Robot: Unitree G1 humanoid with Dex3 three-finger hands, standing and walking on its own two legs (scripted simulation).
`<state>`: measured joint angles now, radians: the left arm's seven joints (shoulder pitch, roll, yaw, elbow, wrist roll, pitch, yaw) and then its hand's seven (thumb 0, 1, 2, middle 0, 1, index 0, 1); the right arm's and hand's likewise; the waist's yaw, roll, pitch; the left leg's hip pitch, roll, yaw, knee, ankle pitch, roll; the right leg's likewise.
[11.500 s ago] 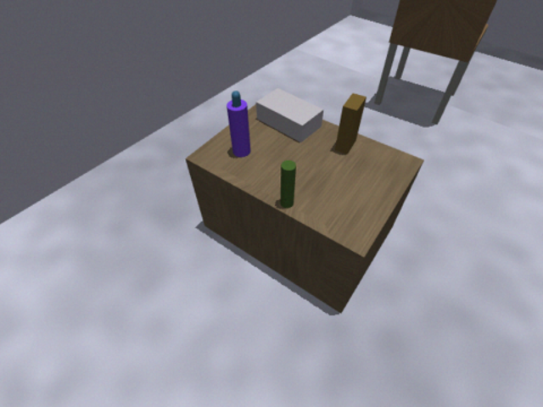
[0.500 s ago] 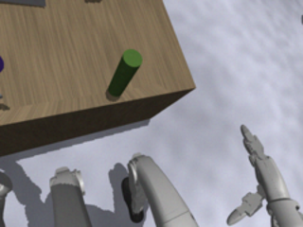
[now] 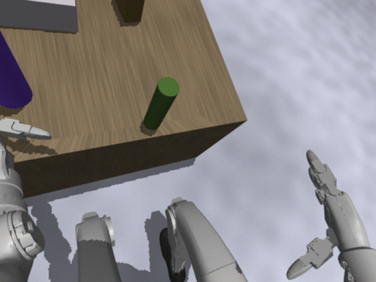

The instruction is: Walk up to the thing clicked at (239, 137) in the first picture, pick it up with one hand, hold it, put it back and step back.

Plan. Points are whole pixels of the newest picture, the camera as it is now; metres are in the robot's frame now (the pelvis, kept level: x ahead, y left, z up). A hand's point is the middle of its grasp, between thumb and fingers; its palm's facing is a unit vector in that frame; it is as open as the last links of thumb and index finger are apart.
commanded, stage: close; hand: left
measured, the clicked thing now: out of the picture +0.56 +0.26 -0.01
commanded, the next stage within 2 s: settle in 0.76 s
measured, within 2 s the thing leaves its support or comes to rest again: leaves its support in 1.40 s
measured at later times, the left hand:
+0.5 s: hand (2, 86) +0.53 +0.26 -0.06, palm faces +0.32 -0.95 +0.01, open 13.7 cm
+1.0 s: hand out of the picture +0.54 +0.27 -0.05, palm faces +0.33 -0.94 +0.01, open 9.6 cm
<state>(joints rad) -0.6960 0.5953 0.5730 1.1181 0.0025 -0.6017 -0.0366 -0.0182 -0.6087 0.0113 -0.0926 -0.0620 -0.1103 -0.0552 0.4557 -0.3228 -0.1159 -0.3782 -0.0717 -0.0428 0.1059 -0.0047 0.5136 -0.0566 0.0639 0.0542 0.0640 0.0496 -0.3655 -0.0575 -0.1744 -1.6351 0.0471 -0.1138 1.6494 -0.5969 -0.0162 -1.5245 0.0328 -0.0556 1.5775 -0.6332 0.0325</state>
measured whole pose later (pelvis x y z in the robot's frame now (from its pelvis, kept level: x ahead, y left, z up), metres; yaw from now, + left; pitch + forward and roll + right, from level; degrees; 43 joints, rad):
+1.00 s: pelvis +0.00 +0.01 +0.00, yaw -2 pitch +34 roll -8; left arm -0.81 0.73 0.62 1.20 0.03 -0.60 0.00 -0.05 -0.40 0.97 -0.76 -0.97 -0.85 -1.03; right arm 0.47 -0.34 -0.07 -0.50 -0.08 0.00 0.15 0.00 0.51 -0.06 0.06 0.05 0.06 0.05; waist -0.42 -0.05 -0.15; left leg -1.64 0.06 -0.11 1.64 -0.60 0.00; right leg -1.53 0.04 -0.05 1.54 -0.62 0.05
